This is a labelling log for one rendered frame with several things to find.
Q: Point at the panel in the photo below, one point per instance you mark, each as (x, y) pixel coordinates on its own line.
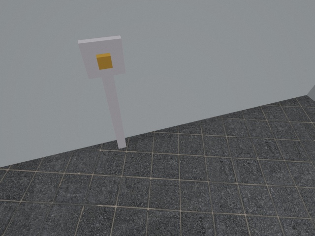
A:
(89, 48)

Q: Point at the button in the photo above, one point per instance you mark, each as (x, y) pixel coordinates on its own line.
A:
(104, 61)

